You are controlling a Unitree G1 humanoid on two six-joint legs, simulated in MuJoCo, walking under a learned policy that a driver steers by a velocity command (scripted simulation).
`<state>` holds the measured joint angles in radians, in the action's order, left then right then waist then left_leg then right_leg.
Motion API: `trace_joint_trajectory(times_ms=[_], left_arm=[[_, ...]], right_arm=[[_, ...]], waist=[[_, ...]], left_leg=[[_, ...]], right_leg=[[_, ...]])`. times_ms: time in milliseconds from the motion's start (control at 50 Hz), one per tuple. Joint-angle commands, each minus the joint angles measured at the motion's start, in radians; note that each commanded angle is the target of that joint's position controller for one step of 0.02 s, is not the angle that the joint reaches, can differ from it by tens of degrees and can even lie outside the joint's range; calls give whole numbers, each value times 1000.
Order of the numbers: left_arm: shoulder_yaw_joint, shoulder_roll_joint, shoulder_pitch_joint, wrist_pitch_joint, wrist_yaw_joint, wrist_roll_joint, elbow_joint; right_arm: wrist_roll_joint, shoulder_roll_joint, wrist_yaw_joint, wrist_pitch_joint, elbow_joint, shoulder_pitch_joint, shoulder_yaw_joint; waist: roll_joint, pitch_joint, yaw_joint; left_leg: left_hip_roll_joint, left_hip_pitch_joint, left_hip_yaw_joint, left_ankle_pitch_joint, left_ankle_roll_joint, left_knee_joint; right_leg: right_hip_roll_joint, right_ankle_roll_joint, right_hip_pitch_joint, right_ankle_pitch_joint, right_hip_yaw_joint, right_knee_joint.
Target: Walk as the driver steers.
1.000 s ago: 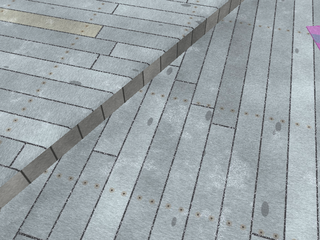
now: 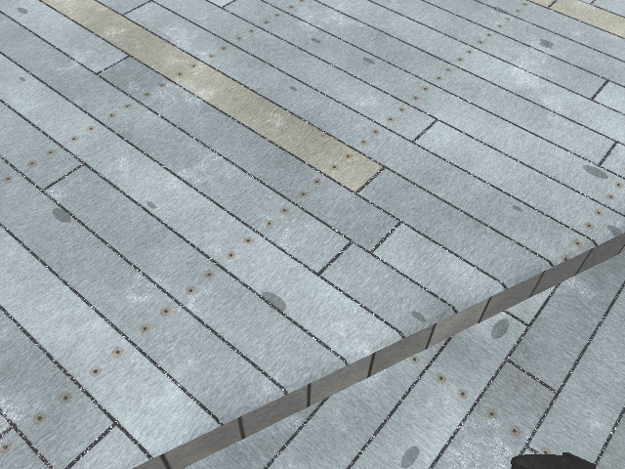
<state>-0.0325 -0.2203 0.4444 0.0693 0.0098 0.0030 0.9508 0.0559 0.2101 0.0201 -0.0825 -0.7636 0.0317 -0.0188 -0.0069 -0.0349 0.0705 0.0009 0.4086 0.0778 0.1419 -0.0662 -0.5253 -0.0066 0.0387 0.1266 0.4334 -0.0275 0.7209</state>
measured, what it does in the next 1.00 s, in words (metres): walks ahead, turning right: right foot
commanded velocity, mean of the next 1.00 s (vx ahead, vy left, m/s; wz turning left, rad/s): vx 0.49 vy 0.00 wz -0.45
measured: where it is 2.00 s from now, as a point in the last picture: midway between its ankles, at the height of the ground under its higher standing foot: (473, 313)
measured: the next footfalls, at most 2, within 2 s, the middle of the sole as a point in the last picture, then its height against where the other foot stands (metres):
right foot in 0.50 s outside the picture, level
left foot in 1.12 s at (427, 299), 0.13 m higher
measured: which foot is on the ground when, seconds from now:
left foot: down 0.00-0.52, up 0.54-1.00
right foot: up 0.00-0.48, down 0.50-1.00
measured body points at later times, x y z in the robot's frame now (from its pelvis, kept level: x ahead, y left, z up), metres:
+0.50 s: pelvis +0.24 -0.04 -0.01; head +0.27 -0.05 +0.44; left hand +0.49 +0.13 -0.11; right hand +0.13 -0.27 -0.15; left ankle +0.08 +0.09 -0.72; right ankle +0.33 -0.12 -0.73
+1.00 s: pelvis +0.48 -0.12 +0.01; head +0.50 -0.15 +0.46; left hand +0.56 +0.14 -0.11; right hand +0.56 -0.43 -0.08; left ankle +0.61 -0.07 -0.52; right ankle +0.33 -0.12 -0.73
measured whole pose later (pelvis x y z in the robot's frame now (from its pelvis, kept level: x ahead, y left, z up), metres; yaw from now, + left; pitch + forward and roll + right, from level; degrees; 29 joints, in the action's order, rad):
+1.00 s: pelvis +0.48 -0.12 +0.01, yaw -32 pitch +4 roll +0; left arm -0.04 -0.24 0.54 0.07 -0.04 -0.02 0.91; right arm 0.05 0.21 0.00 0.00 -0.64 0.04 -0.01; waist 0.04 0.01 0.06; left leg 0.07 1.06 0.04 0.54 -0.02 -1.71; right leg 0.14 0.12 -0.03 0.31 0.18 0.24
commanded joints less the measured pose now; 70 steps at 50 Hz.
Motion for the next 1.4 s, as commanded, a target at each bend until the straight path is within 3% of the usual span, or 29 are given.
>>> trace_joint_trajectory(times_ms=[20,80,160,340,420,480,500,520,540,560,600,640,700,760,860,980,1020,1060,1080,1120,1140,1160,1180,1200,1220,1240,1260,1320,1400], left_arm=[[-33,-133,-17,3,-6,-6,-83],[-32,-86,-34,-23,12,-26,-66],[-36,-60,-104,-49,31,-34,-86],[-15,-33,-404,-54,59,-39,-197],[-17,-49,-436,-54,59,-44,-224],[-40,-88,-273,-46,44,-44,-185],[-57,-114,-139,-35,35,-53,-143],[-87,-206,-27,-30,20,-61,-119],[-114,-321,-81,-42,14,-43,-146],[-114,-307,-58,-55,11,-21,-148],[-86,-205,-151,-50,0,-15,-141],[-68,-154,-210,-34,-4,-6,-154],[-67,-176,-166,-9,0,-2,-144],[-68,-186,-87,-8,-5,-9,-139],[-61,-181,100,-11,-33,-14,-120],[-38,-152,199,7,-61,-33,-52],[-29,-139,147,2,-70,-31,-42],[-20,-147,68,-17,-65,-7,-50],[-22,-177,-2,-12,-51,11,-90],[-46,-238,-9,-10,-44,13,-72],[-54,-243,-6,-10,-32,36,-90],[-48,-204,14,-2,-11,64,-139],[-49,-204,29,3,4,-19,-157],[-39,-148,30,-15,13,-39,-177],[-26,-120,-24,-38,4,-57,-194],[-15,-93,-92,-58,-9,-65,-225],[-10,-87,-111,-75,-17,-65,-247],[-3,-79,-129,-94,-36,-37,-289],[-6,-90,-216,-90,-53,-36,-332]], right_arm=[[-20,182,-16,5,-42,300,-61],[-31,92,-18,-14,-52,219,-37],[-44,112,-26,-42,-85,267,-45],[-36,124,-39,-35,-149,380,-46],[-33,155,-49,-18,-169,401,-52],[-32,202,-52,7,-166,383,-65],[-38,208,-49,16,-158,374,-66],[-35,165,-46,15,-124,379,-56],[-52,94,-28,5,-44,391,-46],[-38,158,-26,-5,-26,269,-54],[-50,128,-25,-22,-26,255,-45],[-16,121,-25,12,-33,282,-44],[-7,105,-17,48,-18,270,-42],[-9,86,-18,56,16,180,-39],[14,80,-21,57,133,-40,-27],[-9,34,-24,61,259,-172,12],[-9,17,-29,61,318,-204,31],[-16,-27,-21,75,319,-137,57],[-31,-10,-18,75,282,-51,58],[-37,56,-34,79,172,234,21],[-28,130,-32,79,93,418,-14],[-25,273,-32,65,53,537,-64],[-54,250,-40,81,82,374,-60],[-71,225,-40,77,99,209,-64],[-66,154,-42,78,88,139,-54],[-53,101,-48,77,72,121,-42],[-48,71,-52,75,58,118,-36],[-42,106,-45,48,34,147,-52],[-56,148,-49,46,25,230,-72]], waist=[[99,142,-134],[106,23,-69],[82,9,-50],[78,-66,-99],[88,-51,-93],[116,66,-19],[78,144,45],[-23,232,77],[-267,300,2],[-58,273,47],[42,68,-37],[30,37,-95],[11,49,-105],[-78,63,-67],[-4,26,5],[-81,-49,5],[-18,-79,-38],[-19,-10,-73],[-46,5,-104],[-149,162,-201],[-76,283,-264],[303,417,-291],[301,525,-165],[181,428,-61],[28,264,-39],[-35,108,-30],[-45,40,-13],[17,78,-2],[21,133,-42]], left_leg=[[378,-532,-491,160,-147,274],[268,-319,-240,1,-73,367],[257,-326,-105,-194,-78,390],[252,-406,97,-351,-68,377],[275,-505,157,-642,-46,261],[276,-534,181,-946,-38,-66],[260,-445,196,-812,-18,-292],[218,-208,190,-372,15,-587],[-27,227,99,407,79,-959],[19,328,-92,334,65,-995],[98,293,-98,189,54,-840],[122,189,-108,179,71,-742],[115,180,-87,151,102,-658],[99,304,-54,140,119,-745],[110,826,-83,279,102,-1093],[77,1073,-51,472,22,-1269],[95,978,-94,489,-23,-1109],[42,538,46,293,-53,-857],[11,258,78,226,-74,-648],[-56,-28,28,136,-77,-521],[-87,-228,-27,59,-136,-468],[252,-520,-602,-445,-368,-218],[280,-436,-963,-786,-347,-1],[280,-284,-917,-473,-320,2],[232,-124,-827,-192,-270,-9],[183,18,-707,-59,-223,-5],[146,120,-614,-45,-199,35],[100,141,-457,-196,-195,103],[78,-11,-420,-187,-173,160]], right_leg=[[-35,50,519,-16,85,446],[-88,31,434,-129,74,373],[-96,11,502,-231,54,386],[-77,19,548,-430,-43,40],[-19,81,464,-312,-114,-68],[87,152,259,-171,-155,-121],[109,183,63,-217,-128,-217],[-78,231,-177,-183,121,-243],[-334,400,-430,-298,693,-362],[-323,379,-400,-332,669,-423],[-257,300,-141,-467,447,-454],[-171,256,-4,-574,332,-480],[-124,251,32,-689,276,-489],[-110,250,-22,-642,307,-483],[-168,286,-318,-516,482,-432],[-208,217,-421,-822,373,-417],[-211,138,-324,-941,280,-455],[-138,111,-103,-1103,138,-586],[-133,102,17,-1396,99,-557],[-169,59,-83,-1663,125,-272],[-103,30,-20,-1732,48,34],[144,-64,288,-662,58,619],[205,-44,266,-120,151,819],[139,-36,316,-129,181,900],[87,-24,373,-141,147,873],[46,-8,441,-130,133,817],[24,-6,451,-120,123,774],[7,-27,437,-160,90,693],[0,-50,517,-261,95,586]])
